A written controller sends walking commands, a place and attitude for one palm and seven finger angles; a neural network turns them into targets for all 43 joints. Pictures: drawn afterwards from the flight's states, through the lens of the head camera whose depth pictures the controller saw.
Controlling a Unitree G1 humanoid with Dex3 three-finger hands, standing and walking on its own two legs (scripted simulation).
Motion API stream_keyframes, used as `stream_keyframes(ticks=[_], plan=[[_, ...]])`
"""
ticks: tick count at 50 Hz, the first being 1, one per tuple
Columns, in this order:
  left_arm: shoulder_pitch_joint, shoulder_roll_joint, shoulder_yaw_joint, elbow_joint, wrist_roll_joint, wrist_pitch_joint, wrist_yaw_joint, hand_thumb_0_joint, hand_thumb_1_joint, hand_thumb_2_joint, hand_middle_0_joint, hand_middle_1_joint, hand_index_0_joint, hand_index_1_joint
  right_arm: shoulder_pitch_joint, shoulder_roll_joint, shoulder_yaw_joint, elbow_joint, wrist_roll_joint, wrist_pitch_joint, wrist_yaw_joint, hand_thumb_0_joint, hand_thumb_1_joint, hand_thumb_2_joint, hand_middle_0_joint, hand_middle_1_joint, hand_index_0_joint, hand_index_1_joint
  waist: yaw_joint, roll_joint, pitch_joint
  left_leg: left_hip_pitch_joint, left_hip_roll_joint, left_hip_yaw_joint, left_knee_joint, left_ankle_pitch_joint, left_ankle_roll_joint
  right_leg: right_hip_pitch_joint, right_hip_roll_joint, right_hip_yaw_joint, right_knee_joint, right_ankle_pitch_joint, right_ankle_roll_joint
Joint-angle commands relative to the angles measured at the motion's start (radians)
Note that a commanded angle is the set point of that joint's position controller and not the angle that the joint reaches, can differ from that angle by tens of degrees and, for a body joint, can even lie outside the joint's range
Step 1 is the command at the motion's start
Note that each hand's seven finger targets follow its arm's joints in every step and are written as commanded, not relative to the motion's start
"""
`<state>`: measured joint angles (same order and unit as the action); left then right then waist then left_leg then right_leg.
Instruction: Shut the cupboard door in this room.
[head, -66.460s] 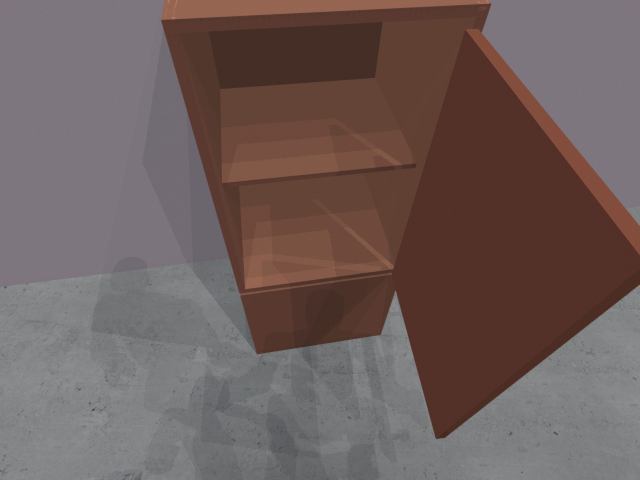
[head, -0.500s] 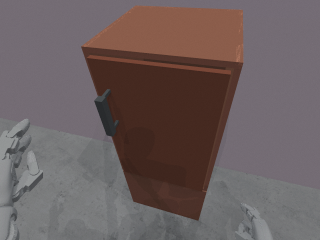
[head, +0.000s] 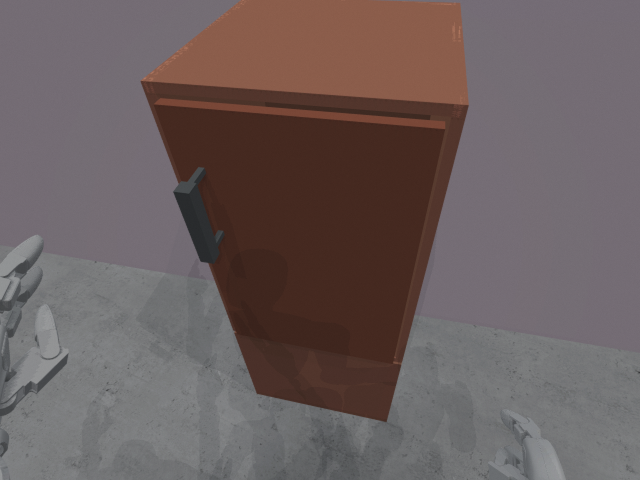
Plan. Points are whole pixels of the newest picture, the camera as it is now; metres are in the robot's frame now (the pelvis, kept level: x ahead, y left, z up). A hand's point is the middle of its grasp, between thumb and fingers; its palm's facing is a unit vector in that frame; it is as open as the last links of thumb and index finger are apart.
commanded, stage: step back with the hand held close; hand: left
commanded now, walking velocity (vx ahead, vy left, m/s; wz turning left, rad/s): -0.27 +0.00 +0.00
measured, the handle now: (204, 216) +0.47 +0.22 +0.07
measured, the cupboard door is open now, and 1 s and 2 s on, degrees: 0 0 0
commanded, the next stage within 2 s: stop stepping back and stand still in 0.92 s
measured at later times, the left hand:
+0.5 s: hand out of the picture +0.09 +0.31 +0.16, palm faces +0.51 -0.73 -0.45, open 7.4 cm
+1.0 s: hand out of the picture -0.03 +0.31 +0.17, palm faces +0.52 -0.75 -0.40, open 7.4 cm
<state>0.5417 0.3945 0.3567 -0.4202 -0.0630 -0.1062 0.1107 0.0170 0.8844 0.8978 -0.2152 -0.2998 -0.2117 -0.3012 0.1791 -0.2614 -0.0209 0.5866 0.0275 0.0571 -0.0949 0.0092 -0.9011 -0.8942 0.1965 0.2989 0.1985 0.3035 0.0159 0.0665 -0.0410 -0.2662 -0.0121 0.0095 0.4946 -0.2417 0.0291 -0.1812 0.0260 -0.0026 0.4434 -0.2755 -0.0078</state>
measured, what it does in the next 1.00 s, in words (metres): walks backwards: right foot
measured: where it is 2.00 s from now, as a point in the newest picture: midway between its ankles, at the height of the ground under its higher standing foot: outside the picture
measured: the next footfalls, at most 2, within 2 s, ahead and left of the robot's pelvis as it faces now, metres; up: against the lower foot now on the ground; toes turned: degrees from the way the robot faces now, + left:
right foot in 0.96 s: -0.20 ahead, -0.11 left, +0.00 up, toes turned +6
left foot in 1.14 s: -0.11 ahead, +0.13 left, +0.00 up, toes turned +4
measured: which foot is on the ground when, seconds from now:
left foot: down 0.00-1.00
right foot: down 0.00-0.74, up 0.76-0.94, down 0.96-1.00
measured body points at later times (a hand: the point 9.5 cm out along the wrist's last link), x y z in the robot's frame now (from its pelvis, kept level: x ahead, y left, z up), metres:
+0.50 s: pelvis -0.09 +0.02 -0.02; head -0.09 +0.04 +0.43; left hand +0.06 +0.34 +0.18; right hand +0.08 -0.21 -0.09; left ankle +0.01 +0.10 -0.74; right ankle -0.03 -0.11 -0.74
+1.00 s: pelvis -0.20 +0.03 -0.03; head -0.19 +0.07 +0.42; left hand -0.06 +0.35 +0.19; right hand +0.01 -0.18 -0.09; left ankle +0.00 +0.11 -0.73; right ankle -0.24 -0.11 -0.74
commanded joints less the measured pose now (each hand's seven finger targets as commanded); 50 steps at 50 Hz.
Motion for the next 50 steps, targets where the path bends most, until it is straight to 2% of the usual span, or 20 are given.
stream_keyframes(ticks=[1,2,8,12,14,17,18,22,23,27,30,32,34,37,40,45,47,48,49,50], plan=[[-0.047,0.238,0.179,-0.216,-0.013,-0.066,0.040,0.000,0.900,0.900,-0.200,-0.300,-0.200,-0.300,-0.096,-0.093,-0.028,-0.188,-0.001,-0.034,-0.012,0.000,-0.900,-0.900,0.200,0.300,0.200,0.300,-0.005,-0.053,-0.140,0.079,0.092,-0.064,-0.024,0.428,0.012,0.012,-0.097,0.056,-0.004,0.448,0.008],[-0.050,0.271,0.208,-0.231,-0.012,-0.070,0.044,0.000,0.900,0.900,-0.200,-0.300,-0.200,-0.300,-0.104,-0.100,-0.033,-0.189,-0.003,-0.033,-0.017,0.000,-0.900,-0.900,0.200,0.300,0.200,0.300,-0.002,-0.023,-0.142,0.087,0.094,-0.061,-0.032,0.416,0.014,0.000,-0.091,0.061,-0.009,0.436,0.011],[-0.014,0.215,0.164,-0.207,-0.010,-0.080,0.051,0.000,0.900,0.900,-0.200,-0.300,-0.200,-0.300,-0.083,-0.104,-0.027,-0.194,-0.004,-0.044,-0.014,0.000,-0.900,-0.900,0.200,0.300,0.200,0.300,-0.006,0.010,-0.095,-0.075,0.118,-0.111,-0.113,0.161,0.029,0.023,-0.069,0.057,-0.003,0.189,0.012],[-0.035,0.240,0.199,-0.230,0.012,-0.105,0.059,0.000,0.900,0.900,-0.200,-0.300,-0.200,-0.300,-0.087,-0.123,-0.034,-0.198,-0.007,-0.069,-0.016,0.000,-0.900,-0.900,0.200,0.300,0.200,0.300,-0.008,0.052,-0.044,-0.276,0.141,-0.156,-0.201,-0.213,0.061,0.095,-0.037,0.068,0.032,0.062,0.017],[-0.060,0.210,0.179,-0.239,0.024,-0.119,0.061,0.000,0.900,0.900,-0.200,-0.300,-0.200,-0.300,-0.073,-0.120,-0.030,-0.198,-0.008,-0.082,-0.015,0.000,-0.900,-0.900,0.200,0.300,0.200,0.300,-0.013,0.062,-0.023,-0.394,0.160,-0.192,-0.240,-0.354,0.075,0.151,-0.026,0.060,0.087,0.021,0.018],[-0.082,0.234,0.215,-0.241,0.039,-0.137,0.064,0.000,0.900,0.900,-0.200,-0.300,-0.200,-0.300,-0.067,-0.130,-0.037,-0.190,-0.015,-0.103,-0.018,0.000,-0.900,-0.900,0.200,0.300,0.200,0.300,-0.009,0.088,-0.022,-0.492,0.185,-0.220,-0.267,-0.471,0.093,0.205,0.002,0.057,0.150,0.003,0.022],[-0.095,0.196,0.184,-0.264,0.042,-0.144,0.061,0.000,0.900,0.900,-0.200,-0.300,-0.200,-0.300,-0.055,-0.118,-0.032,-0.187,-0.015,-0.111,-0.016,0.000,-0.900,-0.900,0.200,0.300,0.200,0.300,-0.015,0.091,-0.032,-0.507,0.185,-0.230,-0.263,-0.483,0.094,0.218,0.002,0.053,0.170,0.009,0.020],[-0.084,0.233,0.226,-0.291,0.049,-0.164,0.063,0.000,0.900,0.900,-0.200,-0.300,-0.200,-0.300,-0.050,-0.123,-0.041,-0.177,-0.020,-0.138,-0.011,0.000,-0.900,-0.900,0.200,0.300,0.200,0.300,-0.014,0.085,-0.052,-0.478,0.167,-0.210,-0.200,-0.496,0.089,0.166,0.001,0.101,0.161,-0.009,0.003],[-0.081,0.201,0.199,-0.306,0.047,-0.167,0.061,0.000,0.900,0.900,-0.200,-0.300,-0.200,-0.300,-0.042,-0.109,-0.035,-0.176,-0.018,-0.142,-0.007,0.000,-0.900,-0.900,0.200,0.300,0.200,0.300,-0.019,0.069,-0.054,-0.464,0.157,-0.204,-0.178,-0.488,0.085,0.141,-0.011,0.115,0.157,-0.015,-0.004],[-0.081,0.226,0.221,-0.315,0.038,-0.175,0.068,0.000,0.900,0.900,-0.200,-0.300,-0.200,-0.300,-0.031,-0.109,-0.042,-0.149,-0.030,-0.154,0.002,0.000,-0.900,-0.900,0.200,0.300,0.200,0.300,-0.026,-0.034,-0.026,-0.293,0.105,-0.133,-0.018,-0.382,0.041,-0.125,-0.083,0.248,0.005,-0.128,-0.051],[-0.124,0.190,0.169,-0.276,0.032,-0.173,0.079,0.000,0.900,0.900,-0.200,-0.300,-0.200,-0.300,-0.015,-0.087,-0.035,-0.121,-0.033,-0.154,0.007,0.000,-0.900,-0.900,0.200,0.300,0.200,0.300,-0.039,-0.115,-0.006,-0.158,0.079,-0.104,0.076,-0.266,0.011,-0.305,-0.146,0.291,-0.089,-0.191,-0.070],[-0.157,0.210,0.176,-0.261,0.034,-0.175,0.088,0.000,0.900,0.900,-0.200,-0.300,-0.200,-0.300,-0.017,-0.094,-0.040,-0.108,-0.035,-0.156,0.003,0.000,-0.900,-0.900,0.200,0.300,0.200,0.300,-0.043,-0.114,-0.005,-0.094,0.082,-0.102,0.068,-0.250,0.009,-0.369,-0.131,0.266,-0.111,-0.222,-0.058],[-0.166,0.197,0.161,-0.264,0.037,-0.182,0.090,0.000,0.900,0.900,-0.200,-0.300,-0.200,-0.300,-0.024,-0.089,-0.034,-0.115,-0.027,-0.162,-0.002,0.000,-0.900,-0.900,0.200,0.300,0.200,0.300,-0.042,-0.065,-0.019,-0.135,0.121,-0.148,-0.032,-0.301,0.028,-0.317,-0.078,0.189,-0.028,-0.209,-0.029],[-0.142,0.209,0.208,-0.268,0.044,-0.191,0.085,0.000,0.900,0.900,-0.200,-0.300,-0.200,-0.300,-0.067,-0.115,-0.042,-0.128,-0.026,-0.175,-0.013,0.000,-0.900,-0.900,0.200,0.300,0.200,0.300,-0.016,0.180,-0.063,-0.438,0.313,-0.339,-0.325,-0.553,0.107,0.013,0.067,0.045,0.380,-0.066,0.025],[-0.145,0.246,0.247,-0.369,0.026,-0.199,0.068,0.000,0.900,0.900,-0.200,-0.300,-0.200,-0.300,-0.067,-0.091,-0.056,-0.127,-0.035,-0.191,0.005,0.000,-0.900,-0.900,0.200,0.300,0.200,0.300,-0.009,0.095,-0.156,-0.316,0.333,-0.261,-0.281,-0.356,0.091,0.001,0.060,0.039,0.448,-0.146,0.015],[-0.004,0.213,0.231,-0.325,-0.011,-0.202,0.044,0.000,0.900,0.900,-0.200,-0.300,-0.200,-0.300,-0.076,-0.077,-0.043,-0.116,-0.028,-0.201,0.032,0.000,-0.900,-0.900,0.200,0.300,0.200,0.300,-0.008,0.184,-0.125,-0.223,0.301,-0.097,-0.293,-0.374,-0.014,-0.015,0.058,-0.048,0.190,-0.237,-0.005],[-0.053,0.231,0.228,-0.341,-0.013,-0.216,0.043,0.000,0.900,0.900,-0.200,-0.300,-0.200,-0.300,-0.062,-0.071,-0.046,-0.092,-0.038,-0.199,0.036,0.000,-0.900,-0.900,0.200,0.300,0.200,0.300,-0.014,0.134,-0.121,-0.116,0.266,-0.062,-0.206,-0.322,-0.061,-0.092,0.000,0.042,0.012,-0.244,-0.028],[-0.102,0.214,0.195,-0.356,-0.011,-0.226,0.044,0.000,0.900,0.900,-0.200,-0.300,-0.200,-0.300,-0.054,-0.058,-0.039,-0.084,-0.040,-0.197,0.038,0.000,-0.900,-0.900,0.200,0.300,0.200,0.300,-0.019,0.053,-0.105,-0.047,0.217,-0.029,-0.098,-0.244,-0.090,-0.184,-0.056,0.148,-0.095,-0.256,-0.065],[-0.148,0.241,0.201,-0.351,-0.006,-0.234,0.053,0.000,0.900,0.900,-0.200,-0.300,-0.200,-0.300,-0.048,-0.046,-0.036,-0.068,-0.040,-0.196,0.035,0.000,-0.900,-0.900,0.200,0.300,0.200,0.300,-0.019,-0.081,-0.100,0.051,0.159,0.036,0.090,-0.124,-0.111,-0.317,-0.163,0.292,-0.178,-0.225,-0.112],[-0.236,0.236,0.148,-0.383,0.007,-0.231,0.059,0.000,0.900,0.900,-0.200,-0.300,-0.200,-0.300,-0.054,-0.041,-0.038,-0.059,-0.026,-0.201,0.031,0.000,-0.900,-0.900,0.200,0.300,0.200,0.300,-0.028,-0.213,-0.115,0.157,0.086,0.043,0.277,-0.100,-0.107,-0.475,-0.266,0.378,-0.238,-0.233,-0.136]])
